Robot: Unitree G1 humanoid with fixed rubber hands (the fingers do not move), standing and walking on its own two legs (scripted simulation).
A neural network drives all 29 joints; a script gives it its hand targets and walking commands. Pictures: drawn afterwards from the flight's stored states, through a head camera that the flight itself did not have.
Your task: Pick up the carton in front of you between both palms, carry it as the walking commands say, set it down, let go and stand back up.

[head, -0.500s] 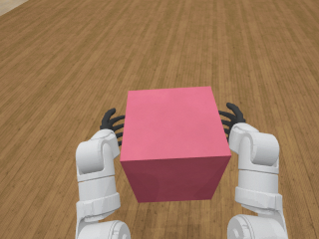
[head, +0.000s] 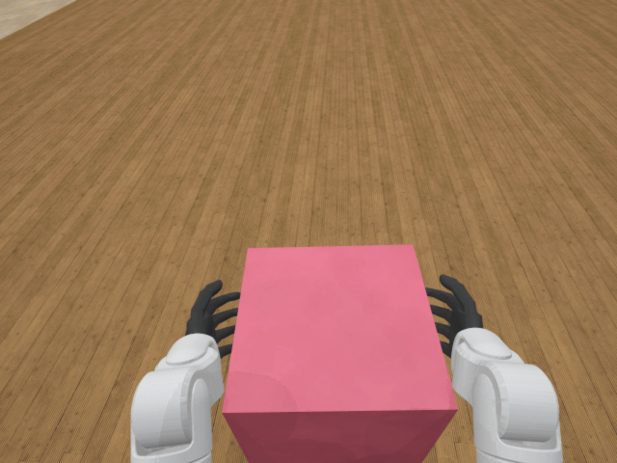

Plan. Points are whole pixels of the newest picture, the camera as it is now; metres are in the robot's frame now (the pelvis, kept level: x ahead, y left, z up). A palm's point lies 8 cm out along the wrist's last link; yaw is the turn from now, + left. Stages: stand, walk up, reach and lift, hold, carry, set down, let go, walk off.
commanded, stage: carry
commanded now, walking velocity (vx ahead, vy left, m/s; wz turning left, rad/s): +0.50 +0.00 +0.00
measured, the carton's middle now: (332, 366) +0.24 -0.01 +0.01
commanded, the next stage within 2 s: none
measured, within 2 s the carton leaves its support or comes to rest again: neither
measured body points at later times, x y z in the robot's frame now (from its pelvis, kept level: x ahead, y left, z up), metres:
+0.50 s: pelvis +0.32 -0.05 +0.00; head +0.32 -0.07 +0.45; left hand +0.55 +0.12 +0.07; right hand +0.58 -0.18 +0.06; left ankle +0.31 +0.08 -0.68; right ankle +0.34 -0.14 -0.75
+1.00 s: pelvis +0.52 -0.01 -0.02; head +0.50 -0.01 +0.43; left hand +0.78 +0.14 +0.05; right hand +0.78 -0.17 +0.06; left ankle +0.55 +0.08 -0.75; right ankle +0.41 -0.14 -0.75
